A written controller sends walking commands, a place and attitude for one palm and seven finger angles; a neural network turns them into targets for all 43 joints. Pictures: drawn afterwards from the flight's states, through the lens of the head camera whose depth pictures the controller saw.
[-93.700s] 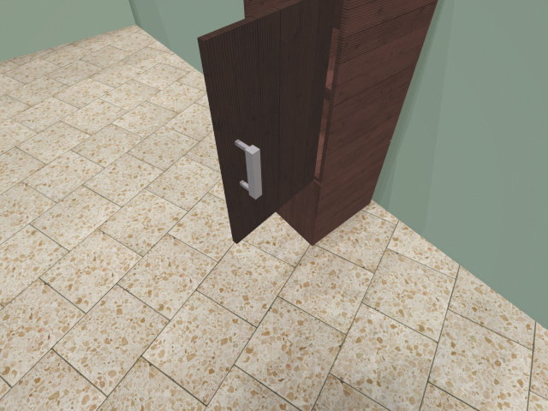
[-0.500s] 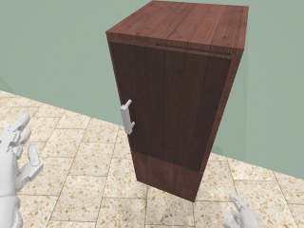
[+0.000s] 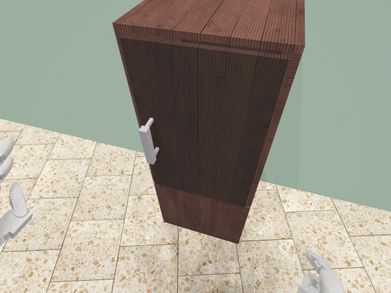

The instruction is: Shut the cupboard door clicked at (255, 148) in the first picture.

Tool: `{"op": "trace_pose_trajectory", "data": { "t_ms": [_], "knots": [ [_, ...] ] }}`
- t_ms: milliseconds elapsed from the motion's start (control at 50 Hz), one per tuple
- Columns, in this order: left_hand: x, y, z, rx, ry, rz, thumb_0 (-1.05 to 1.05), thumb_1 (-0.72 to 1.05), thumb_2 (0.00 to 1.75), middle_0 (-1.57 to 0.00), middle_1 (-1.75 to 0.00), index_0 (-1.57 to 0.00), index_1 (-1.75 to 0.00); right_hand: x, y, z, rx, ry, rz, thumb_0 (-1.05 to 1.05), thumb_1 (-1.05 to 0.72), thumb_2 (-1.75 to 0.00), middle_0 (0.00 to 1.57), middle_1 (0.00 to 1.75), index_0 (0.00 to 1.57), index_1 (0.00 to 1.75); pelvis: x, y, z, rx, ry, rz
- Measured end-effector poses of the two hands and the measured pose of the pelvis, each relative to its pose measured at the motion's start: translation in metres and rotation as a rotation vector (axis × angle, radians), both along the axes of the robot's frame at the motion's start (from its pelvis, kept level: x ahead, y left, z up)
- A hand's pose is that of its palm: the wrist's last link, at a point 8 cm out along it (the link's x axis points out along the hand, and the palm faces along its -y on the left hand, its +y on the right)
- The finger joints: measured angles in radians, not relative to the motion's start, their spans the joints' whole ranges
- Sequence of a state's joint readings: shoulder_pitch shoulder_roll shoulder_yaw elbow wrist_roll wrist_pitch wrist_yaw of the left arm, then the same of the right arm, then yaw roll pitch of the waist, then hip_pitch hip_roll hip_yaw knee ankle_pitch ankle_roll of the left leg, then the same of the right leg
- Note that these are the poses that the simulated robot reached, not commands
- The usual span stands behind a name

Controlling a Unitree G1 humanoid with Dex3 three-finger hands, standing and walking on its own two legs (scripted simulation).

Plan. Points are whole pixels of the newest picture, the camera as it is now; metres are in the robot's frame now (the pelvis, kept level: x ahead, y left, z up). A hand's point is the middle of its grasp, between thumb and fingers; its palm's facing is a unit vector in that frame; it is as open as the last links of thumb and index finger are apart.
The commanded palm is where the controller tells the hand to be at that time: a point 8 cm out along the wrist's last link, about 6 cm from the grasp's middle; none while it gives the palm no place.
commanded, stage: step back with the hand held close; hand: left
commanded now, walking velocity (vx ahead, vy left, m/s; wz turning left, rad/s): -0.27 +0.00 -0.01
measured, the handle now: (151, 141) +0.54 +0.17 -0.05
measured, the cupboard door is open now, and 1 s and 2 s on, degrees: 0 0 0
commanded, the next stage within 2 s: stop stepping back and stand still in 1.02 s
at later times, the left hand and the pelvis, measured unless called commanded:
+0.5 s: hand out of the picture +0.11 +0.29 +0.17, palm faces +0.53 -0.72 -0.45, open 7.4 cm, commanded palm +0.04 +0.31 +0.18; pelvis -0.09 +0.01 -0.01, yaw +3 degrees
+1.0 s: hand out of the picture +0.02 +0.31 +0.18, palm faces +0.53 -0.75 -0.39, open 7.4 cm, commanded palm -0.04 +0.32 +0.18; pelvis -0.17 +0.02 +0.00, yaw +2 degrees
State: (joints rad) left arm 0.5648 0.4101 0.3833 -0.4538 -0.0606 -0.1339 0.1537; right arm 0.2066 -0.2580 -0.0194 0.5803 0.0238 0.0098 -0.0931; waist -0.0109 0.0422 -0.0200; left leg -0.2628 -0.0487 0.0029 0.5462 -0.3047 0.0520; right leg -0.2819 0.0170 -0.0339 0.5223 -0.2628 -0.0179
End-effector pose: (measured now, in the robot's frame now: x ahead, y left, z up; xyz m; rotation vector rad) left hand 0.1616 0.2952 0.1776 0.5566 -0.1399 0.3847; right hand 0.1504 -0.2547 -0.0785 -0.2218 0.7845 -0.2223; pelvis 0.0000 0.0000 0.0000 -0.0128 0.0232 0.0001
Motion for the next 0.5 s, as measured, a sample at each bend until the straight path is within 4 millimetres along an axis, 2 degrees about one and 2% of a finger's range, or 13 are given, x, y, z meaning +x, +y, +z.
{"op": "trace_pose_trajectory", "data": {
  "t_ms": [140,340,420,500],
  "knots": [
    [-0.019,0.013,0.012,0.045,-0.065,-0.017,0.01,0.89,0.89,-0.22,-0.30,-0.21,-0.30,-0.020,0.011,0.009,-0.006,-0.039,0.000,0.01,-0.90,-0.90,0.20,0.30,0.20,0.30,-0.024,0.006,-0.002,-0.002,-0.008,-0.018],
    [-0.067,0.023,-0.011,-0.004,-0.082,0.011,0.01,0.89,0.89,-0.21,-0.30,-0.21,-0.30,-0.064,0.022,0.010,-0.038,-0.045,0.039,0.01,-0.90,-0.90,0.20,0.30,0.21,0.30,-0.063,0.014,-0.008,-0.026,-0.018,0.000],
    [-0.085,0.027,-0.003,0.022,-0.147,0.035,0.01,0.89,0.89,-0.22,-0.30,-0.21,-0.30,-0.080,0.024,0.005,-0.056,-0.022,0.070,0.01,-0.90,-0.90,0.20,0.30,0.21,0.30,-0.073,0.013,-0.010,-0.033,-0.021,0.042],
    [-0.101,0.028,0.008,0.071,-0.206,0.051,0.01,0.89,0.90,-0.21,-0.30,-0.21,-0.30,-0.087,0.027,0.000,-0.041,-0.022,0.097,0.01,-0.90,-0.90,0.20,0.30,0.21,0.30,-0.086,0.009,-0.013,-0.033,-0.007,0.048]
  ]
}}
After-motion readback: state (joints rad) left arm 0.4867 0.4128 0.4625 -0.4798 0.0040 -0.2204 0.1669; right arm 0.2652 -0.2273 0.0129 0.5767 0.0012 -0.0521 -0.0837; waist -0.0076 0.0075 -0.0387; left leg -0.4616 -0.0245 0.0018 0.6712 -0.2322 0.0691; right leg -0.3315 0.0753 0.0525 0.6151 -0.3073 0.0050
